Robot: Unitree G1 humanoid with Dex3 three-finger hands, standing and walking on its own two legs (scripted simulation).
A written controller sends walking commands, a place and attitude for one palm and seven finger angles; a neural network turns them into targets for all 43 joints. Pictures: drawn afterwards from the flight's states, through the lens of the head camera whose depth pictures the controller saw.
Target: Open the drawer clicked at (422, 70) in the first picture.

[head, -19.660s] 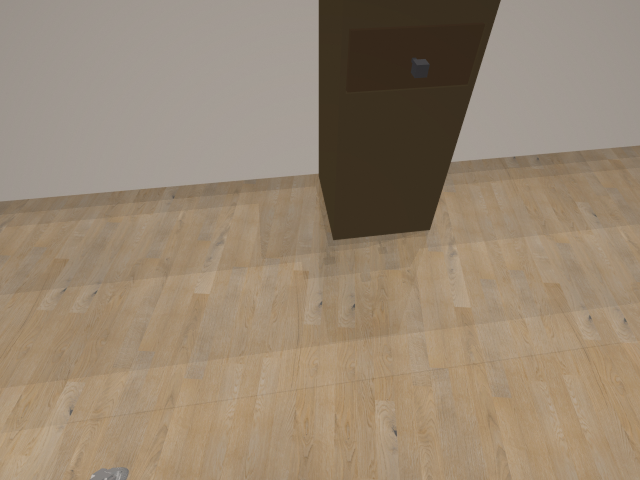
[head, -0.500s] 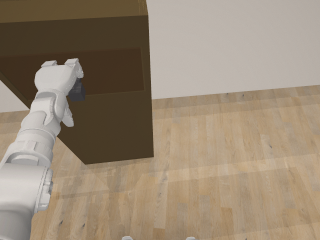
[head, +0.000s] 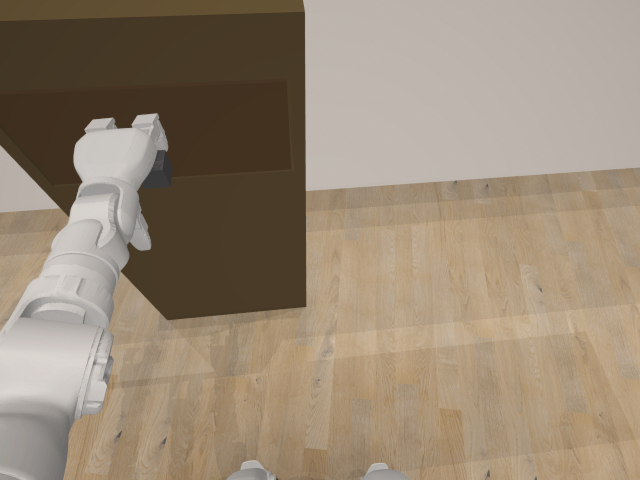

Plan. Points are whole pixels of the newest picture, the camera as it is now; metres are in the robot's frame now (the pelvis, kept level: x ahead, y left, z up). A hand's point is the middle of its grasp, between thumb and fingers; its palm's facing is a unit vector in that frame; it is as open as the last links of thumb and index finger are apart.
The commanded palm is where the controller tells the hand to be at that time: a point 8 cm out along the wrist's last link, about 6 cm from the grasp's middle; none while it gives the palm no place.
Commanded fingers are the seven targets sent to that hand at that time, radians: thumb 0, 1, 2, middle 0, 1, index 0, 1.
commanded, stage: lower the fingers behind the handle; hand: left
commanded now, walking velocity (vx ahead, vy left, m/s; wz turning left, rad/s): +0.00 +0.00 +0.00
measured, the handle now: (156, 159) +0.55 +0.21 +0.03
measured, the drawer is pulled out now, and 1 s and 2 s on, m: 0.00 0.00 0.00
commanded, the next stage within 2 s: lift the fingers back up to retry in 0.74 s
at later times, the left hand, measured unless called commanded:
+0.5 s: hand (136, 186) +0.49 +0.22 +0.04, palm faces -0.03 -0.02 -1.00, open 14.0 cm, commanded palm +0.48 +0.22 +0.06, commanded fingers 0.00 -0.50 0.30 -0.30 -1.20 -0.30 -1.20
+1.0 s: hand (136, 186) +0.49 +0.22 +0.04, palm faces -0.05 -0.02 -1.00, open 14.0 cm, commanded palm +0.48 +0.21 +0.09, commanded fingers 0.00 -0.50 0.30 -0.30 -1.20 -0.30 -1.20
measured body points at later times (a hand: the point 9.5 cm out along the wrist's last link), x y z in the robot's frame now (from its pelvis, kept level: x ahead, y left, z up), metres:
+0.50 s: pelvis -0.02 +0.00 -0.01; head +0.09 +0.00 +0.42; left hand +0.49 +0.22 +0.09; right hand -0.04 -0.28 -0.13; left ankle +0.00 +0.11 -0.70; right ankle -0.03 -0.13 -0.70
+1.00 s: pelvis -0.02 +0.01 -0.01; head +0.09 +0.01 +0.43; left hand +0.49 +0.22 +0.09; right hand -0.04 -0.26 -0.13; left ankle +0.00 +0.11 -0.70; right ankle -0.03 -0.13 -0.70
